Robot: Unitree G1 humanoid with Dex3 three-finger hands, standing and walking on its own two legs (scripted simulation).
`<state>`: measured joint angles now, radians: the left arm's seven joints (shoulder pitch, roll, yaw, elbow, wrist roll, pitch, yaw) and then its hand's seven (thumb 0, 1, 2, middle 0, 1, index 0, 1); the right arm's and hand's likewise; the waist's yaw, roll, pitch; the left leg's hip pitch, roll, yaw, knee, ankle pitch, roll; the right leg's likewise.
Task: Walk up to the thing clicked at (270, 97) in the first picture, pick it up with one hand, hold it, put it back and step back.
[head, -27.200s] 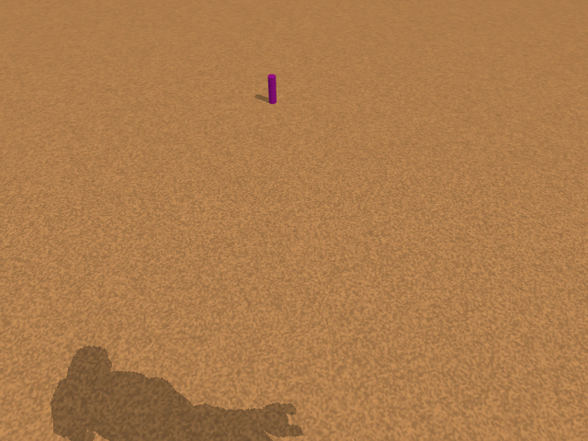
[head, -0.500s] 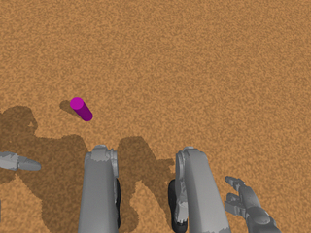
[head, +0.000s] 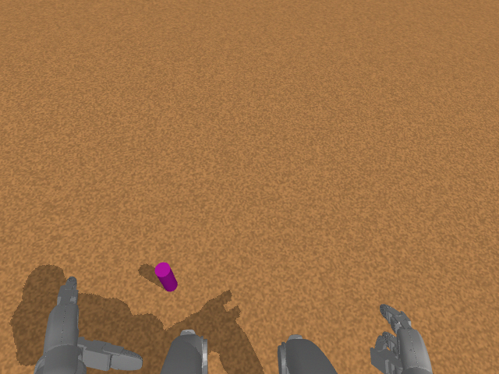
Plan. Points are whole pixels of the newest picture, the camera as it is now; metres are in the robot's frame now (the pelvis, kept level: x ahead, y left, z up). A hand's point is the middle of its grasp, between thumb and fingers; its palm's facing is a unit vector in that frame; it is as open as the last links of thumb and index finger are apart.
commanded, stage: home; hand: left
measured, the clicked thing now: (167, 277) +0.45 +0.23 -0.58
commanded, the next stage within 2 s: stand in 1.94 s
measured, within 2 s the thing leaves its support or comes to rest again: neither
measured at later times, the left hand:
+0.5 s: hand (104, 348) +0.18 +0.19 +0.00, palm faces +0.13 -0.95 -0.30, open 17.5 cm
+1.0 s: hand (117, 354) +0.17 +0.18 +0.00, palm faces +0.10 -0.95 -0.29, open 17.7 cm
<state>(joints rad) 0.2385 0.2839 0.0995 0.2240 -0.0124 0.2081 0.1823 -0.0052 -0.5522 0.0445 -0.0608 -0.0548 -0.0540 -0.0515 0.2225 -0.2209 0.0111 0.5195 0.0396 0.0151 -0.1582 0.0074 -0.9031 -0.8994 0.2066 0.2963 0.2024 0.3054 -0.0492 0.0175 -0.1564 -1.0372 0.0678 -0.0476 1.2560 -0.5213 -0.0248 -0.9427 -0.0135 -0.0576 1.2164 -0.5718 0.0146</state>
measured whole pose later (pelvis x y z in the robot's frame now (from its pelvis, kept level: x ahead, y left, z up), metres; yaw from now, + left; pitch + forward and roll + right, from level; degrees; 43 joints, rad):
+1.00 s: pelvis +0.01 -0.01 +0.05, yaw +1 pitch +7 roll -2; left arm 0.47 0.21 -0.02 0.00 -0.01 0.25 0.13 -0.01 -0.59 0.02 -0.05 -0.05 -0.05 -0.05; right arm 0.29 -0.21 0.02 0.50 0.01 -0.11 -0.18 0.01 -0.90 -0.90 0.21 0.30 0.20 0.31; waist -0.03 0.04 -0.09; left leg -0.65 0.06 -0.02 0.95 -0.42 -0.03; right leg -0.57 -0.01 -0.05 0.93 -0.47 0.01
